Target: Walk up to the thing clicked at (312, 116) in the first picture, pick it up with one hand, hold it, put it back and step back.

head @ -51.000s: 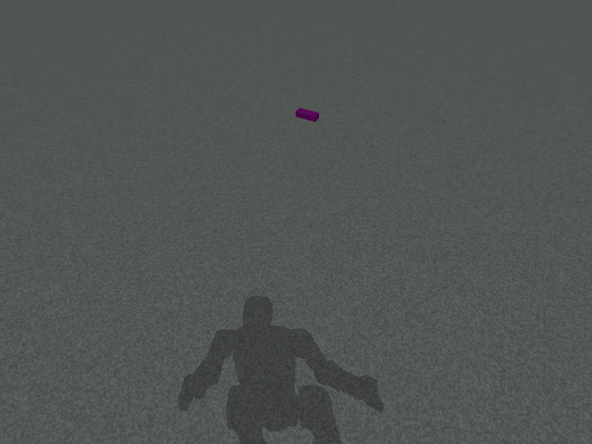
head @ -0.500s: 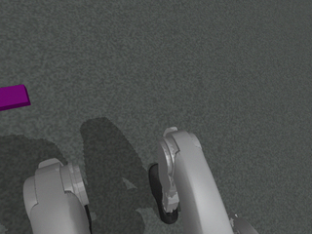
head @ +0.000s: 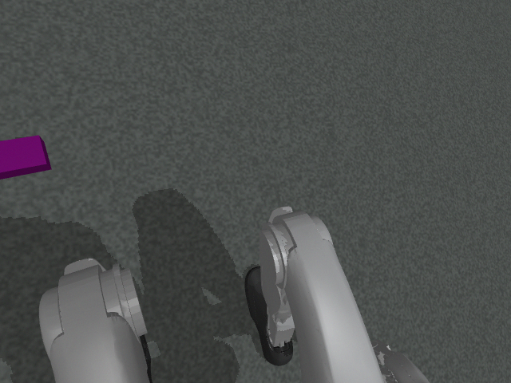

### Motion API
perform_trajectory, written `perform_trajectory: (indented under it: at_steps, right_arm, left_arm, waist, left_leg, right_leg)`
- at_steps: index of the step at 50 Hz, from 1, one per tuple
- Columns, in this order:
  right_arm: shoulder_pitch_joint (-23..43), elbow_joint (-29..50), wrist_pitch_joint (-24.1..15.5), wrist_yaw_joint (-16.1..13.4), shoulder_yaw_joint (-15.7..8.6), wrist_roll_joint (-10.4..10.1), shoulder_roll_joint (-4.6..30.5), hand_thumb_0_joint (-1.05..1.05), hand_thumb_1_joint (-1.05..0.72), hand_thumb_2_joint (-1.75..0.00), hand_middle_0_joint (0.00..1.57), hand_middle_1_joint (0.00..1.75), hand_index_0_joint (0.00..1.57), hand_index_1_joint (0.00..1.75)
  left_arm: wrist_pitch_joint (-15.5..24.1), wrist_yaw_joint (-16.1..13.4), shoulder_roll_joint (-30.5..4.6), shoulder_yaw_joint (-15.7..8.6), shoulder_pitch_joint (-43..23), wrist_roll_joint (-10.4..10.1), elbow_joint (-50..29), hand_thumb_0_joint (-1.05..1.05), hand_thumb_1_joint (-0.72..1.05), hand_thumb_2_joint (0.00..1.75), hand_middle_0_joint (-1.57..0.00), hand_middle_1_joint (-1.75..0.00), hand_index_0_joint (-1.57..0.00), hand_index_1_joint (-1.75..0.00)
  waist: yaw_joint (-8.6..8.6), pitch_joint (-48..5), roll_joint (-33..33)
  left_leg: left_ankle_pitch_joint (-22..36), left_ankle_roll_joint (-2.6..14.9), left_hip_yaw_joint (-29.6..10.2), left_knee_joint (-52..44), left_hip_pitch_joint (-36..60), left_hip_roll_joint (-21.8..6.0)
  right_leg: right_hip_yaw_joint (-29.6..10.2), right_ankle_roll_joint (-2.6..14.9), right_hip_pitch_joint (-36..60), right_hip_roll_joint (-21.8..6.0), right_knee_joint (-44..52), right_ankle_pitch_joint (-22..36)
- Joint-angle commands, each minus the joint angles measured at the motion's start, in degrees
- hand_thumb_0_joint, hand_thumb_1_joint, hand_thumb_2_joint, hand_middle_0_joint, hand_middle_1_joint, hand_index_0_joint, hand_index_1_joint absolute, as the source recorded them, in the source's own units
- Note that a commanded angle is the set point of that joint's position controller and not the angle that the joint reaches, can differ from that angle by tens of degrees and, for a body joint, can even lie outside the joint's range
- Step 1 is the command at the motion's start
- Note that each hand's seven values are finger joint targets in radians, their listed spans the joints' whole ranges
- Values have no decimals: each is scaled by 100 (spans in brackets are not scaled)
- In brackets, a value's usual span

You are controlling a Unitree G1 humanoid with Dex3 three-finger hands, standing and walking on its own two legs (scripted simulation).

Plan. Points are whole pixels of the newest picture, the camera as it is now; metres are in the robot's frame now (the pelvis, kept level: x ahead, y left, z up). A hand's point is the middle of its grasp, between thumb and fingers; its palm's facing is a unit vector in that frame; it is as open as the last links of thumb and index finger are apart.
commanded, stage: rise first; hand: left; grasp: from above
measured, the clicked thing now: out of the picture +0.51 +0.33 -0.29
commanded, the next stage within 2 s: approach in 0.90 s
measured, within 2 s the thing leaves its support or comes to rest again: neither
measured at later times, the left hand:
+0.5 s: hand out of the picture +0.47 +0.36 -0.17, palm faces -0.43 -0.09 -0.90, open 13.9 cm
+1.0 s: hand out of the picture +0.47 +0.36 -0.17, palm faces -0.42 -0.10 -0.90, open 14.1 cm
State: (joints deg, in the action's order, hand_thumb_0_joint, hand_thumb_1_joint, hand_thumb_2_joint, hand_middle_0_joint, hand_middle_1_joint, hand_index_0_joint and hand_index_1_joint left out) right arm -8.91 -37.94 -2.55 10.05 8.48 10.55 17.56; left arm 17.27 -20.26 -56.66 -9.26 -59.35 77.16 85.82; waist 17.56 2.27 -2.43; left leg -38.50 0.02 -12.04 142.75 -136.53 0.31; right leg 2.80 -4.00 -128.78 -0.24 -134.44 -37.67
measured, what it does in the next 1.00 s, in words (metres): stands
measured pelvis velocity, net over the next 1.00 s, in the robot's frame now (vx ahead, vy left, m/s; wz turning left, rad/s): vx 0.00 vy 0.00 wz -0.01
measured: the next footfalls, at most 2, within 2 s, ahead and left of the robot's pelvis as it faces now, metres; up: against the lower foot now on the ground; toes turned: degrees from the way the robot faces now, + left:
none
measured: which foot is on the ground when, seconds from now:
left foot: down 0.00-1.00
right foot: down 0.00-1.00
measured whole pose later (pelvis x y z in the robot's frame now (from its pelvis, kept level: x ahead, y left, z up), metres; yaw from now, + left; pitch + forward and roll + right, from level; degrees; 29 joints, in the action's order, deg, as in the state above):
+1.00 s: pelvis +0.00 +0.00 +0.00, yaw -1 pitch +30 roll -14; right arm -8.9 -37.1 -2.2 9.7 9.1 10.6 18.0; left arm 18.7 -19.6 -57.9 -9.1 -59.4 77.7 84.8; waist 17.5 2.9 -3.3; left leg -38.3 0.5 -12.5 143.2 -136.6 0.3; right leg 3.3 -3.4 -128.3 0.1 -134.1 -37.3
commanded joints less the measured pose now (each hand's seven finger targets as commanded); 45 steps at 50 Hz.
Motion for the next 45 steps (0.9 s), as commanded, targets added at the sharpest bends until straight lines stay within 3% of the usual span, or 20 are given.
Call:
perform_trajectory:
  at_steps: [1,6,7,8,9,11,13,16,18,21,22,25,30,31,34,36,37,38,39,45]
  right_arm:
    - [-1166,53,13,-73,-542,-14,1757,0,-89,-89,20,30,20,30]
    - [-1097,112,22,-87,-488,6,1710,0,-89,-89,20,30,20,30]
    - [-1086,122,27,-98,-514,14,1806,0,-89,-89,20,30,20,30]
    - [-1084,119,30,-107,-496,11,1758,0,-89,-89,20,30,20,30]
    - [-1063,85,33,-106,-474,14,1719,0,-89,-89,20,30,20,30]
    - [-1112,99,24,-106,-503,11,1715,0,-89,-89,20,30,20,30]
    - [-1145,-3,14,-89,-514,-1,1691,0,-89,-89,20,30,20,30]
    - [-1140,16,-14,-98,-473,1,1675,0,-89,-89,20,30,20,30]
    - [-1131,34,-22,-109,-485,-3,1773,0,-89,-89,20,30,20,30]
    - [-1138,77,-22,-105,-468,-5,1759,0,-89,-89,20,30,20,30]
    - [-1160,63,-26,-108,-479,8,1763,0,-89,-89,20,30,20,30]
    - [-1128,60,-24,-109,-484,-8,1766,0,-89,-89,20,30,20,30]
    - [-1123,142,-1,-112,-506,-1,1823,0,-89,-89,20,30,20,30]
    - [-1158,113,-1,-95,-470,10,1741,0,-89,-89,20,30,20,30]
    - [-1123,132,5,-103,-483,-16,1770,0,-89,-89,20,30,20,30]
    - [-1136,104,20,-115,-487,-9,1789,0,-89,-89,20,30,20,30]
    - [-1142,161,28,-114,-486,4,1829,0,-89,-89,20,30,20,30]
    - [-1135,154,25,-116,-469,-2,1821,0,-89,-89,20,30,20,30]
    - [-1180,109,31,-122,-487,-3,1801,0,-89,-89,20,30,20,30]
    - [-1103,165,39,-117,-468,29,1790,0,-89,-89,20,30,20,30]
  left_arm:
    - [5,-144,-1570,-181,-1543,-113,-693,0,-49,98,-12,-93,-11,-94]
    - [98,-176,-1626,-212,-1575,-133,-781,0,-49,97,-12,-95,-11,-95]
    - [124,-192,-1631,-228,-1609,-132,-721,0,-50,98,-11,-95,-10,-95]
    - [151,-219,-1657,-258,-1615,-126,-879,0,-50,98,-11,-94,-10,-95]
    - [147,-224,-1610,-162,-1609,-88,-777,0,-50,98,-11,-95,-10,-95]
    - [145,-258,-1811,-322,-1735,-64,-995,0,-50,98,-12,-94,-11,-95]
    - [99,-242,-1486,-115,-1639,-117,-735,0,-51,99,-11,-95,-10,-96]
    - [59,-236,-1394,6,-1644,-93,-622,0,-53,100,-10,-95,-8,-96]
    - [47,-252,-1724,-208,-1687,-102,-710,0,-51,99,-11,-94,-10,-95]
    - [49,-233,-1632,-155,-1664,-108,-721,0,-51,99,-11,-95,-10,-96]
    - [35,-234,-1772,-273,-1694,-76,-738,0,-52,99,-10,-97,-9,-97]
    - [58,-196,-1667,-164,-1743,-130,-829,0,-53,100,-9,-96,-8,-97]
    - [14,-114,-1859,-343,-1656,-111,-905,0,-53,101,-9,-96,-8,-97]
    - [19,-67,-1537,-117,-1589,-142,-838,0,-54,101,-9,-96,-8,-97]
    - [44,-20,-1825,-256,-1561,-139,-936,0,-55,101,-7,-97,-6,-98]
    - [65,1,-1587,-138,-1495,-193,-832,0,-54,101,-8,-97,-7,-98]
    - [89,-8,-1683,-227,-1511,-170,-848,0,-54,101,-8,-97,-7,-98]
    - [121,10,-1655,-156,-1720,-159,-1039,0,-55,101,-8,-97,-7,-98]
    - [129,2,-1873,-287,-1706,-111,-1065,0,-55,102,-8,-96,-7,-97]
    - [171,-117,-1628,-165,-1688,-54,-803,0,-55,102,-8,-97,-6,-98]
  waist:
    - [132,-3655,2384]
    - [75,-3733,2494]
    - [135,-3594,2444]
    - [55,-3736,2506]
    - [89,-3648,2539]
    - [50,-3875,2589]
    - [114,-3695,2588]
    - [209,-3536,2371]
    - [129,-3600,2416]
    - [111,-3635,2487]
    - [144,-3618,2475]
    - [101,-3696,2625]
    - [90,-3644,2538]
    - [129,-3576,2537]
    - [77,-3799,2559]
    - [149,-3566,2429]
    - [192,-3541,2390]
    - [194,-3536,2481]
    - [121,-3685,2565]
    - [186,-3473,2496]
  left_leg:
    - [1117,66,650,-1501,3334,-21]
    - [988,55,661,-1536,3376,-29]
    - [908,46,634,-1524,3275,-15]
    - [991,40,642,-1558,3383,-24]
    - [889,52,659,-1521,3284,-14]
    - [1002,59,683,-1516,3448,-32]
    - [979,46,676,-1541,3421,-32]
    - [873,94,693,-1494,3196,-23]
    - [987,76,662,-1490,3277,-28]
    - [1050,53,645,-1523,3367,-25]
    - [983,63,646,-1497,3329,-36]
    - [1029,35,623,-1554,3422,-35]
    - [1026,44,632,-1497,3314,-26]
    - [1070,53,668,-1486,3308,-13]
    - [1116,55,650,-1490,3420,-41]
    - [1107,50,608,-1463,3292,-29]
    - [1114,46,596,-1492,3351,-36]
    - [1142,40,591,-1470,3395,-34]
    - [1134,42,618,-1465,3514,-55]
    - [904,34,607,-1489,3311,-37]
  right_leg:
    - [876,552,1436,198,1094,1201]
    - [888,550,1467,212,1106,1092]
    - [926,567,1362,202,1113,1004]
    - [922,545,1468,200,1099,1078]
    - [904,565,1423,213,1093,1019]
    - [873,541,1536,214,1075,1142]
    - [887,550,1356,211,1068,1119]
    - [864,533,1438,229,1152,1084]
    - [888,543,1422,211,1098,1125]
    - [901,549,1417,203,1085,1151]
    - [898,558,1410,214,1088,1093]
    - [909,559,1377,204,1071,1122]
    - [896,582,1431,205,1122,1080]
    - [882,558,1467,200,1124,1142]
    - [865,558,1557,223,1117,1179]
    - [917,561,1457,208,1133,1162]
    - [928,553,1470,203,1132,1144]
    - [920,552,1399,200,1115,1160]
    - [887,561,1459,213,1130,1153]
    - [942,577,1322,229,1128,1003]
